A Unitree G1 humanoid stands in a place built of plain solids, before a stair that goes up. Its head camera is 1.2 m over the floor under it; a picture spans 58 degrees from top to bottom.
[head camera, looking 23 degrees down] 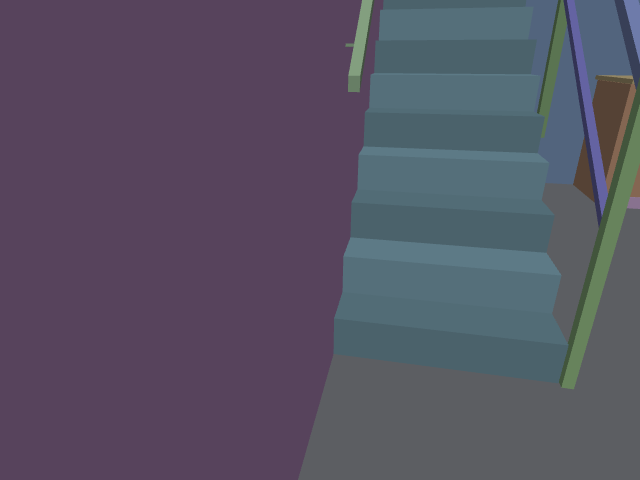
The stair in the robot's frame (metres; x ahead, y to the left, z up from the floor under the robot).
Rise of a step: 0.18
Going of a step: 0.23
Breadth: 0.91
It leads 12 degrees to the right of straight ahead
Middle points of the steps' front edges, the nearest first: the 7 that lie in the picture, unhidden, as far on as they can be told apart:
1.46 -0.51 0.18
1.68 -0.55 0.37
1.90 -0.60 0.55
2.12 -0.64 0.74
2.34 -0.69 0.92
2.57 -0.74 1.10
2.79 -0.78 1.29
